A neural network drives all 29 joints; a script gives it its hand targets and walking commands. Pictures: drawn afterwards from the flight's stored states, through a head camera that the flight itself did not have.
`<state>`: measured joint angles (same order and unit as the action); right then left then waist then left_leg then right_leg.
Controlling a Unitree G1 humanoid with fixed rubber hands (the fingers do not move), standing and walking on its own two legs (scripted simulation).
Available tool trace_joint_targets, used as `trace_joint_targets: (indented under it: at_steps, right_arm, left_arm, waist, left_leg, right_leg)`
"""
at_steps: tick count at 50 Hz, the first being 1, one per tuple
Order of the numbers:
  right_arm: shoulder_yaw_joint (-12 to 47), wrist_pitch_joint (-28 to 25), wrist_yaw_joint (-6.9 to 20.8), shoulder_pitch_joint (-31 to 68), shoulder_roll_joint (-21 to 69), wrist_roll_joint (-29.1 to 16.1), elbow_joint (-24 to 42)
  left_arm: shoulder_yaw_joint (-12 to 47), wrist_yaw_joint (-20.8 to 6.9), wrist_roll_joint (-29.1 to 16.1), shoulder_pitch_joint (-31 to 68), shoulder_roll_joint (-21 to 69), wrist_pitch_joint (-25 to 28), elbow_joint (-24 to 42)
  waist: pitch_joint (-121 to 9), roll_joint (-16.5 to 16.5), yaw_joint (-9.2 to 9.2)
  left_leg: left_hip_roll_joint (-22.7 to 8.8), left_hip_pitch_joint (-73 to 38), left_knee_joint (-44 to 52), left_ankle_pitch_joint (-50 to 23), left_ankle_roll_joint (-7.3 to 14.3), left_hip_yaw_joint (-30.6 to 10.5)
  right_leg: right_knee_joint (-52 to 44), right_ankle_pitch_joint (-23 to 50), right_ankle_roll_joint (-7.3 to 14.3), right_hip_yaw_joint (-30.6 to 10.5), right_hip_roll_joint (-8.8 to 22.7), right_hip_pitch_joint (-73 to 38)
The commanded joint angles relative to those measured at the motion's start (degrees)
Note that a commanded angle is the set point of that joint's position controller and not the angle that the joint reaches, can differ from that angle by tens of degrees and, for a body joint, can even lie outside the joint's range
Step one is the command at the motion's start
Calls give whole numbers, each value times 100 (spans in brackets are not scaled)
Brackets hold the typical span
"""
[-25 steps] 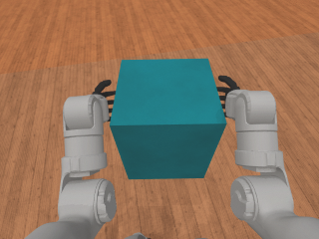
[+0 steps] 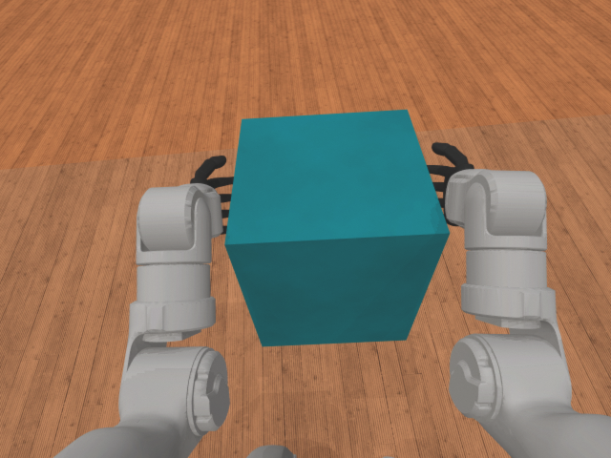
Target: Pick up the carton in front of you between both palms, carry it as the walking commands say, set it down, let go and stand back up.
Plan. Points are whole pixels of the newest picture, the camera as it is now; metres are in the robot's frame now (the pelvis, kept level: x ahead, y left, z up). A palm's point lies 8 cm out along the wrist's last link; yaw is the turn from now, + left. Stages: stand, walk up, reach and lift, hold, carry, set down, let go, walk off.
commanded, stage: carry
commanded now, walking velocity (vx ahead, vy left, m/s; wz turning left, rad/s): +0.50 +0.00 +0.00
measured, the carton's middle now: (329, 236) +0.38 +0.01 +0.07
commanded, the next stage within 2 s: none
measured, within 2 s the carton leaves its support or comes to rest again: neither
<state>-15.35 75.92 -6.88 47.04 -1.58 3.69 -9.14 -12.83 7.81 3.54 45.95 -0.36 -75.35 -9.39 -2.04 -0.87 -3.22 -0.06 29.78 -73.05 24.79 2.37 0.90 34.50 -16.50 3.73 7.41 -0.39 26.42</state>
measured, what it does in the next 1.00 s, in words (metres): climbs: left foot, then right foot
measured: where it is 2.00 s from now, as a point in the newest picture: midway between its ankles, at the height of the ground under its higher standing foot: (333, 200)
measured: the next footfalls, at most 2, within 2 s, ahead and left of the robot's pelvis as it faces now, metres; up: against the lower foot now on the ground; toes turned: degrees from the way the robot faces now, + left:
left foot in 0.34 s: +0.39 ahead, +0.11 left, +0.02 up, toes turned +4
right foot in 0.80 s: +0.63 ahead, -0.09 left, +0.04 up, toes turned -6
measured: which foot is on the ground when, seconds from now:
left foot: up 0.00-0.32, down 0.34-0.82, up 0.84-1.00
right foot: down 0.00-0.36, up 0.38-0.78, down 0.80-1.00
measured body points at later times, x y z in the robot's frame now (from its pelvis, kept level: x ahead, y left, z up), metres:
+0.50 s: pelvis +0.28 +0.04 +0.02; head +0.32 +0.05 +0.47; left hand +0.68 +0.16 +0.16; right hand +0.65 -0.14 +0.16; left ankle +0.34 +0.11 -0.70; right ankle +0.22 -0.08 -0.60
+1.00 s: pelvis +0.56 -0.02 +0.05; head +0.59 -0.03 +0.50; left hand +0.93 +0.15 +0.19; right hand +0.96 -0.15 +0.19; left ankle +0.55 +0.11 -0.59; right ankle +0.59 -0.09 -0.69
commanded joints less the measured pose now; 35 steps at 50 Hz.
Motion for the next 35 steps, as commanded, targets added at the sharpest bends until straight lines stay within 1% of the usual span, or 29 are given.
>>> trace_joint_targets:
  at_steps: [1, 3, 4, 6, 7, 10, 12, 13, 14, 15, 16, 17, 18, 19, 20, 21, 22, 23, 24, 26, 29, 30, 32, 34, 35]
  right_arm:
    - [3293, -146, 1034, 4412, 6347, -2364, 818]
    - [3304, -125, 937, 4262, 6183, -2274, 944]
    - [3312, -107, 905, 4228, 6093, -2228, 1001]
    - [3312, -46, 881, 4058, 5941, -2122, 917]
    - [3320, -18, 891, 3973, 5896, -2078, 818]
    - [3338, 22, 979, 3811, 5916, -2011, 402]
    - [3314, 1, 1056, 3812, 6006, -2019, 164]
    - [3307, -16, 1087, 3869, 6057, -2052, 104]
    - [3294, -30, 1111, 3900, 6097, -2089, 46]
    - [3265, -43, 1131, 3967, 6126, -2130, -5]
    - [3206, -60, 1151, 3890, 6148, -2155, -140]
    - [3121, -90, 1182, 3769, 6162, -2193, -233]
    - [3047, -146, 1194, 3789, 6029, -2155, -246]
    - [3105, -180, 1214, 3852, 6217, -2212, -180]
    - [3165, -191, 1243, 4153, 6345, -2354, 166]
    - [3275, -216, 1278, 4428, 6527, -2547, 438]
    - [3377, -241, 1296, 4728, 6625, -2718, 761]
    - [3482, -246, 1306, 4942, 6696, -2855, 1002]
    - [3543, -237, 1309, 5002, 6710, -2943, 1158]
    - [3570, -196, 1303, 4831, 6616, -2974, 1300]
    - [3593, -126, 1295, 4607, 6363, -2914, 1387]
    - [3595, -98, 1291, 4522, 6269, -2869, 1348]
    - [3576, -46, 1294, 4311, 6100, -2747, 1168]
    - [3528, -8, 1310, 4124, 6000, -2619, 894]
    - [3498, -1, 1322, 4068, 5982, -2562, 744]
  left_arm:
    - [3322, -1368, -2961, 5191, 6385, 168, 1484]
    - [3336, -1352, -2974, 5115, 6271, 117, 1644]
    - [3338, -1348, -2963, 5074, 6190, 85, 1683]
    - [3309, -1348, -2882, 4853, 6027, 14, 1543]
    - [3296, -1357, -2828, 4735, 5972, -13, 1419]
    - [3248, -1414, -2666, 4473, 5920, -42, 955]
    - [3193, -1457, -2587, 4441, 5948, -13, 713]
    - [3169, -1470, -2569, 4490, 5969, 8, 654]
    - [3147, -1476, -2551, 4542, 5990, 25, 598]
    - [3119, -1477, -2535, 4519, 6009, 36, 525]
    - [3097, -1474, -2530, 4485, 6036, 40, 446]
    - [3084, -1476, -2498, 4458, 6010, 52, 374]
    - [3042, -1493, -2498, 4453, 6148, 47, 305]
    - [3042, -1475, -2495, 4679, 6157, 71, 377]
    - [3040, -1430, -2471, 4794, 6245, 107, 471]
    - [3040, -1378, -2446, 4811, 6234, 126, 598]
    - [3037, -1313, -2425, 4807, 6258, 138, 717]
    - [3019, -1244, -2391, 4752, 6247, 146, 838]
    - [3025, -1177, -2362, 4689, 6216, 147, 936]
    - [3050, -1074, -2283, 4504, 6111, 146, 1067]
    - [3139, -994, -2187, 4432, 5915, 103, 1249]
    - [3168, -988, -2165, 4398, 5848, 72, 1235]
    - [3220, -1012, -2141, 4284, 5749, 9, 1096]
    - [3233, -1073, -2136, 4197, 5711, -42, 845]
    - [3218, -1113, -2142, 4163, 5718, -59, 697]
  waist:
    - [-2846, 646, 35]
    - [-2858, 660, 44]
    - [-2821, 629, 20]
    - [-2686, 605, -54]
    - [-2604, 604, -85]
    - [-2299, 778, -126]
    - [-2104, 875, -139]
    - [-2018, 951, -108]
    - [-2012, 1040, -14]
    - [-2163, 1104, 190]
    - [-2567, 950, 503]
    - [-3106, 531, 837]
    - [-3549, -1059, 777]
    - [-3328, -1595, 847]
    - [-3120, -1192, 731]
    - [-2981, -559, 739]
    - [-2844, -258, 647]
    - [-2824, -299, 551]
    - [-2874, -374, 523]
    - [-2936, -504, 564]
    - [-2854, -518, 644]
    - [-2795, -529, 665]
    - [-2649, -619, 694]
    - [-2484, -714, 709]
    - [-2387, -732, 704]
  left_leg:
    - [-276, 1610, -187, -313, 46, -183]
    - [-323, 1779, 5, -376, -18, -84]
    - [-371, 1913, 193, -451, -61, -43]
    - [-434, 2120, 703, -612, -147, 57]
    - [-451, 2127, 1057, -728, -176, 103]
    - [-331, 1778, 2211, -1186, -153, 358]
    - [-127, 1320, 2889, -1313, -73, 688]
    - [-21, 1005, 3206, -1292, -14, 837]
    - [143, 515, 3522, -1225, 62, 1003]
    - [381, -203, 3833, -1223, 147, 1226]
    - [502, -1511, 4245, -1475, 237, 1364]
    - [-127, -3090, 4251, -1177, 351, 484]
    - [-1762, -4252, 4757, -786, 1115, -2716]
    - [-2009, -4693, 5272, -1530, 1522, -3950]
    - [-1959, -4588, 4949, -1895, 1510, -3339]
    - [-1786, -4227, 4771, -2302, 1379, -2785]
    - [-1654, -3863, 4778, -2361, 1158, -2310]
    - [-1535, -3597, 4869, -2178, 1019, -2024]
    - [-1475, -3507, 4946, -2080, 966, -1835]
    - [-1453, -3572, 5008, -2146, 1041, -1603]
    - [-1461, -3776, 5108, -2298, 1205, -1333]
    - [-1434, -3778, 5131, -2417, 1209, -1188]
    - [-1309, -3693, 5120, -2772, 1111, -849]
    - [-1216, -3574, 5085, -3245, 961, -548]
    - [-1174, -3518, 5062, -3447, 878, -409]
  right_leg:
    - [-1147, 1135, 861, -2478, 1584, -3317]
    - [-1219, 1161, 957, -2274, 1570, -3330]
    - [-1254, 1171, 1005, -2184, 1576, -3366]
    - [-1316, 1382, 1058, -1991, 1560, -3461]
    - [-1323, 1553, 1041, -1850, 1511, -3490]
    - [-1248, 2353, 866, -1371, 1290, -3414]
    - [-1189, 2869, 726, -1091, 1202, -3288]
    - [-1113, 3101, 635, -956, 1177, -3183]
    - [-902, 3679, 517, -769, 1143, -3027]
    - [-390, 4566, 365, -524, 1095, -2877]
    - [527, 4758, 120, -165, 920, -2488]
    - [1631, 3300, -103, -112, 827, -1494]
    - [3106, 873, -357, -250, 88, 177]
    - [4229, -1155, -312, -717, -482, 1416]
    - [4819, -1153, -141, -1024, -114, 1854]
    - [4849, -990, -95, -1003, 41, 1946]
    - [4498, -773, -76, -1025, 213, 1909]
    - [4184, -625, -84, -1022, 312, 1773]
    - [4027, -544, -100, -937, 314, 1677]
    - [3770, -495, -156, -785, 314, 1823]
    - [3049, -303, -284, -623, 410, 2231]
    - [2716, -189, -311, -573, 445, 2241]
    - [1967, 154, -305, -451, 449, 2033]
    - [1201, 451, -243, -247, 327, 1635]
    - [852, 481, -199, -92, 221, 1400]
